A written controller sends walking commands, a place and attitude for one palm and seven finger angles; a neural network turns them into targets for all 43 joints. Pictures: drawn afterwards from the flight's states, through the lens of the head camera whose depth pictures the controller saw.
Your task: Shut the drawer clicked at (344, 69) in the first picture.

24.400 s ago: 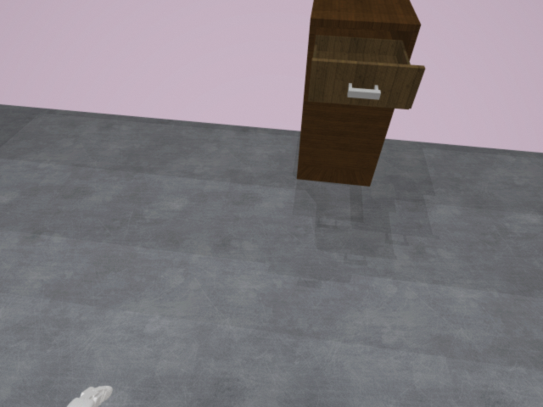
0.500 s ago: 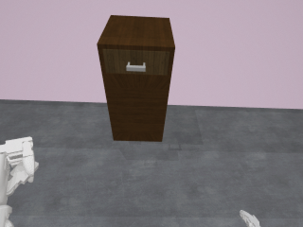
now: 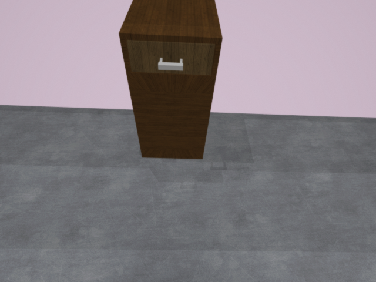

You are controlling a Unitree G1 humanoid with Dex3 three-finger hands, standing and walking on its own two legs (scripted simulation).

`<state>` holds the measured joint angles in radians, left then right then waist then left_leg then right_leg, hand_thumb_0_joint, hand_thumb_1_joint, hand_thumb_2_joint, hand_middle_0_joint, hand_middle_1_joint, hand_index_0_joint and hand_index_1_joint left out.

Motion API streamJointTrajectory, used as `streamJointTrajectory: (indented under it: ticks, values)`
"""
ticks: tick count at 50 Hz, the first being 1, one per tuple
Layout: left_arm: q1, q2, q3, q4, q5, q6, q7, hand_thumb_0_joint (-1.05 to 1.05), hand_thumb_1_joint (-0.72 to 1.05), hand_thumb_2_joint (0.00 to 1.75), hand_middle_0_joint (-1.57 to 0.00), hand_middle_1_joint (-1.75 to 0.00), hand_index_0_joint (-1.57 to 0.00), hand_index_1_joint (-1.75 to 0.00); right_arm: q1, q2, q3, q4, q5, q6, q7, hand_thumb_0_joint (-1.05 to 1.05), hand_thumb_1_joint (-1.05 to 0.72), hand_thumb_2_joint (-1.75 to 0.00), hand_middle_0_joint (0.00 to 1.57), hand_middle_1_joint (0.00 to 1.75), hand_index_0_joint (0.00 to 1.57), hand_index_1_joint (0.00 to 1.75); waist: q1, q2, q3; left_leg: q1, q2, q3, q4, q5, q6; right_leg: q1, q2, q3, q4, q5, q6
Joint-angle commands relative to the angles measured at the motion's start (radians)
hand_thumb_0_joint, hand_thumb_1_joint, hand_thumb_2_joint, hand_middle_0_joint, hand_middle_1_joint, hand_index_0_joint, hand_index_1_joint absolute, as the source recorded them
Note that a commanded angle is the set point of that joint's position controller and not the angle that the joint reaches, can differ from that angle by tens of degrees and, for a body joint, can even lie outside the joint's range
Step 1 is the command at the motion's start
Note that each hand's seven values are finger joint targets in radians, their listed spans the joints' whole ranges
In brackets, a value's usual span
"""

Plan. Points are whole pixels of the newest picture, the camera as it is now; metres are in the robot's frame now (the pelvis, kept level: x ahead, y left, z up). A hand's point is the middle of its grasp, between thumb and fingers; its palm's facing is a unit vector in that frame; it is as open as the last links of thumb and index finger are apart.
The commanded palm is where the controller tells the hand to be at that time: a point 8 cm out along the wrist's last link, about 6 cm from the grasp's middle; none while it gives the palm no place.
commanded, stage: let the arm hang, fingers relaxed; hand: left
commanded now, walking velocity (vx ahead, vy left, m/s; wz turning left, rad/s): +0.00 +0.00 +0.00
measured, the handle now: (170, 63) +0.91 +0.11 -0.04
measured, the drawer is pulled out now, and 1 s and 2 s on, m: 0.00 0.00 0.00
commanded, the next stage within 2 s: look to check the result in 0.80 s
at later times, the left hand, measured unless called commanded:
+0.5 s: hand out of the picture +0.02 +0.23 -0.15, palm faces -0.01 -0.96 -0.29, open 7.0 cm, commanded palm none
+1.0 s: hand out of the picture +0.07 +0.20 -0.15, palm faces -0.03 -0.96 -0.26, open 7.4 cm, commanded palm none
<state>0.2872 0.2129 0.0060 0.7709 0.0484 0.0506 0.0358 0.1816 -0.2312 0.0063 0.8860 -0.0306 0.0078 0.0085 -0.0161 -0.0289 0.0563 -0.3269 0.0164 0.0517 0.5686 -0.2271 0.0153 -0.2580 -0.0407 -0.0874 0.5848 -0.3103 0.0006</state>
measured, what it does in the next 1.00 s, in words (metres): stands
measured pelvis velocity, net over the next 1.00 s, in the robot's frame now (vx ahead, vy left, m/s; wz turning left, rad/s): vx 0.02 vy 0.00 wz -0.01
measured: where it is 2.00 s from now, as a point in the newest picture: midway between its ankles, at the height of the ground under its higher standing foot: outside the picture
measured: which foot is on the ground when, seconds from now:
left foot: down 0.00-1.00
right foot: down 0.00-1.00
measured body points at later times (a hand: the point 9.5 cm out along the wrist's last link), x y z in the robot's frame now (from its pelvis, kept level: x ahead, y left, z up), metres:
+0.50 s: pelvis +0.00 +0.01 +0.01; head +0.01 +0.00 +0.46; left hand +0.02 +0.28 -0.13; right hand +0.02 -0.23 -0.15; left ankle +0.05 +0.11 -0.73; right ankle +0.00 -0.12 -0.73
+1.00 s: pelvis +0.02 +0.00 +0.02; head +0.04 -0.01 +0.47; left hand +0.07 +0.26 -0.13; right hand +0.04 -0.26 -0.14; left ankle +0.05 +0.11 -0.73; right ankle +0.00 -0.12 -0.73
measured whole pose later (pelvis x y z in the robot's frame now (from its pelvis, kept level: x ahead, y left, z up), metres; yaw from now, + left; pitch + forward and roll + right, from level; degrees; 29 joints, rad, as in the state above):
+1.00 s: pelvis +0.02 +0.00 +0.02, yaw -1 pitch -1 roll +0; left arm 0.17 0.23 0.01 1.14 0.02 -0.01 0.02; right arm 0.19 -0.23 -0.02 1.14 -0.02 -0.01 -0.02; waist -0.02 0.01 0.05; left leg -0.18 0.02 0.06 0.36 -0.16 0.01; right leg -0.11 -0.02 -0.08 0.36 -0.22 0.00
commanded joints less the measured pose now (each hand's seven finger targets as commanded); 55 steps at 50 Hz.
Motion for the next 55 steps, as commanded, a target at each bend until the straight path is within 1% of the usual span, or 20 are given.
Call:
streamJointTrajectory:
  ticks: [1,3,4,5,6,8,11,15,19,21,23,27,31,35,36,38,40,44,46,55]
  values:
    - [0.023,0.146,0.041,0.033,-0.03,-0.049,-0.016,0.0,0.9,0.9,-0.76,-0.91,-0.76,-0.91,-0.019,-0.104,-0.035,-0.023,0.005,-0.005,-0.017,0.0,-0.9,-0.9,0.2,0.3,0.2,0.3,0.02,0.197,-0.067,0.043,0.081,-0.125,-0.183,-0.03,0.024,0.031,-0.059,0.111,-0.198,-0.011,-0.043]
    - [0.017,0.159,0.038,0.094,-0.031,-0.052,-0.019,0.0,0.9,0.9,-0.68,-0.82,-0.68,-0.82,0.0,-0.109,-0.038,0.009,0.007,-0.002,-0.02,0.0,-0.9,-0.9,0.2,0.3,0.2,0.3,0.017,0.213,-0.055,0.033,0.075,-0.126,-0.204,-0.109,0.021,0.037,-0.061,0.118,-0.231,-0.04,-0.052]
    - [0.015,0.164,0.04,0.12,-0.031,-0.055,-0.021,0.0,0.9,0.9,-0.64,-0.78,-0.64,-0.78,0.009,-0.115,-0.042,0.025,0.008,-0.002,-0.022,0.0,-0.9,-0.9,0.2,0.3,0.2,0.3,0.016,0.201,-0.06,0.043,0.077,-0.127,-0.208,-0.114,0.022,0.039,-0.064,0.121,-0.244,-0.041,-0.057]
    - [0.011,0.174,0.041,0.139,-0.03,-0.058,-0.021,0.0,0.9,0.9,-0.6,-0.73,-0.6,-0.73,0.024,-0.126,-0.046,0.032,0.01,-0.002,-0.023,0.0,-0.9,-0.9,0.2,0.3,0.2,0.3,0.014,0.15,-0.052,0.057,0.082,-0.131,-0.205,-0.103,0.022,0.03,-0.063,0.114,-0.254,-0.043,-0.058]
    - [0.007,0.167,0.039,0.164,-0.031,-0.059,-0.022,0.0,0.9,0.9,-0.56,-0.69,-0.56,-0.69,0.036,-0.125,-0.048,0.049,0.01,-0.003,-0.024,0.0,-0.9,-0.9,0.2,0.3,0.2,0.3,0.011,0.121,-0.054,0.073,0.086,-0.131,-0.211,-0.105,0.023,0.022,-0.068,0.11,-0.264,-0.05,-0.058]
    - [0.002,0.168,0.035,0.204,-0.032,-0.06,-0.022,0.0,0.9,0.9,-0.48,-0.6,-0.48,-0.6,0.06,-0.131,-0.051,0.079,0.012,-0.003,-0.027,0.0,-0.9,-0.9,0.2,0.3,0.2,0.3,0.006,0.093,-0.049,0.089,0.089,-0.134,-0.22,-0.108,0.024,0.012,-0.068,0.109,-0.275,-0.063,-0.06]
    - [0.002,0.164,0.033,0.253,-0.033,-0.061,-0.021,0.0,0.9,0.9,-0.36,-0.47,-0.36,-0.47,0.075,-0.133,-0.053,0.114,0.015,-0.007,-0.03,0.0,-0.9,-0.9,0.2,0.3,0.2,0.3,0.009,0.046,-0.026,0.096,0.098,-0.136,-0.238,-0.086,0.028,0.011,-0.07,0.094,-0.275,-0.044,-0.057]
    - [0.004,0.163,0.029,0.297,-0.033,-0.062,-0.017,0.0,0.9,0.9,-0.2,-0.3,-0.2,-0.3,0.089,-0.139,-0.054,0.151,0.017,-0.01,-0.032,0.0,-0.9,-0.9,0.2,0.3,0.2,0.3,0.011,0.027,-0.006,0.108,0.102,-0.138,-0.253,-0.054,0.031,0.009,-0.069,0.093,-0.272,-0.025,-0.054]
    - [-0.005,0.161,0.031,0.319,-0.033,-0.061,-0.015,0.0,0.9,0.9,-0.2,-0.3,-0.2,-0.3,0.086,-0.134,-0.053,0.177,0.014,-0.014,-0.033,0.0,-0.9,-0.9,0.2,0.3,0.2,0.3,0.013,0.026,0.017,0.105,0.104,-0.136,-0.274,-0.057,0.031,0.011,-0.071,0.091,-0.271,-0.014,-0.05]
    - [-0.01,0.162,0.032,0.325,-0.033,-0.063,-0.013,0.0,0.9,0.9,-0.2,-0.3,-0.2,-0.3,0.082,-0.127,-0.052,0.187,0.014,-0.015,-0.033,0.0,-0.9,-0.9,0.2,0.3,0.2,0.3,0.015,0.018,0.005,0.109,0.103,-0.129,-0.271,-0.032,0.03,0.025,-0.074,0.091,-0.272,-0.003,-0.049]
    - [-0.021,0.164,0.033,0.327,-0.033,-0.062,-0.013,0.0,0.9,0.9,-0.2,-0.3,-0.2,-0.3,0.075,-0.126,-0.052,0.193,0.013,-0.016,-0.032,0.0,-0.9,-0.9,0.2,0.3,0.2,0.3,0.016,0.034,0.012,0.111,0.102,-0.131,-0.279,-0.032,0.029,0.023,-0.075,0.092,-0.272,-0.002,-0.046]
    - [-0.04,0.164,0.033,0.327,-0.033,-0.067,-0.012,0.0,0.9,0.9,-0.2,-0.3,-0.2,-0.3,0.066,-0.117,-0.05,0.202,0.013,-0.02,-0.032,0.0,-0.9,-0.9,0.2,0.3,0.2,0.3,0.016,0.018,0.006,0.128,0.098,-0.114,-0.264,0.054,0.026,0.038,-0.08,0.096,-0.276,0.052,-0.043]
    - [-0.06,0.162,0.034,0.322,-0.033,-0.068,-0.011,0.0,0.9,0.9,-0.2,-0.3,-0.2,-0.3,0.059,-0.111,-0.049,0.206,0.012,-0.02,-0.032,0.0,-0.9,-0.9,0.2,0.3,0.2,0.3,0.013,0.025,0.01,0.133,0.099,-0.109,-0.265,0.068,0.022,0.041,-0.081,0.102,-0.286,0.058,-0.042]
    - [-0.07,0.171,0.037,0.317,-0.034,-0.073,-0.011,0.0,0.9,0.9,-0.2,-0.3,-0.2,-0.3,0.042,-0.125,-0.05,0.206,0.014,-0.025,-0.032,0.0,-0.9,-0.9,0.2,0.3,0.2,0.3,0.015,0.047,-0.023,0.158,0.1,-0.102,-0.253,0.137,0.019,0.068,-0.084,0.102,-0.285,0.118,-0.04]
    - [-0.076,0.168,0.038,0.318,-0.035,-0.075,-0.011,0.0,0.9,0.9,-0.2,-0.3,-0.2,-0.3,0.04,-0.117,-0.049,0.208,0.013,-0.026,-0.033,0.0,-0.9,-0.9,0.2,0.3,0.2,0.3,0.014,0.035,-0.032,0.163,0.102,-0.102,-0.252,0.146,0.019,0.075,-0.086,0.104,-0.287,0.131,-0.041]
    - [-0.087,0.167,0.037,0.319,-0.036,-0.074,-0.011,0.0,0.9,0.9,-0.2,-0.3,-0.2,-0.3,0.035,-0.122,-0.048,0.211,0.012,-0.026,-0.034,0.0,-0.9,-0.9,0.2,0.3,0.2,0.3,0.011,0.055,-0.023,0.162,0.102,-0.102,-0.256,0.146,0.016,0.078,-0.084,0.105,-0.29,0.133,-0.041]
    - [-0.086,0.174,0.04,0.318,-0.034,-0.076,-0.011,0.0,0.9,0.9,-0.2,-0.3,-0.2,-0.3,0.03,-0.133,-0.051,0.208,0.014,-0.026,-0.035,0.0,-0.9,-0.9,0.2,0.3,0.2,0.3,0.013,0.039,-0.026,0.171,0.103,-0.102,-0.253,0.164,0.017,0.079,-0.085,0.105,-0.293,0.151,-0.042]
    - [-0.098,0.177,0.041,0.322,-0.036,-0.077,-0.012,0.0,0.9,0.9,-0.2,-0.3,-0.2,-0.3,0.023,-0.136,-0.049,0.214,0.013,-0.028,-0.036,0.0,-0.9,-0.9,0.2,0.3,0.2,0.3,0.011,0.057,-0.042,0.186,0.107,-0.097,-0.256,0.18,0.015,0.098,-0.087,0.104,-0.296,0.172,-0.042]
    - [-0.098,0.18,0.042,0.323,-0.036,-0.079,-0.012,0.0,0.9,0.9,-0.2,-0.3,-0.2,-0.3,0.018,-0.143,-0.051,0.211,0.014,-0.029,-0.037,0.0,-0.9,-0.9,0.2,0.3,0.2,0.3,0.01,0.04,-0.048,0.196,0.109,-0.098,-0.252,0.193,0.015,0.101,-0.088,0.104,-0.299,0.188,-0.042]
    - [-0.105,0.205,0.043,0.328,-0.036,-0.083,-0.013,0.0,0.9,0.9,-0.2,-0.3,-0.2,-0.3,-0.004,-0.173,-0.055,0.207,0.015,-0.025,-0.036,0.0,-0.9,-0.9,0.2,0.3,0.2,0.3,0.009,0.024,-0.039,0.217,0.11,-0.094,-0.255,0.191,0.014,0.096,-0.092,0.107,-0.32,0.201,-0.043]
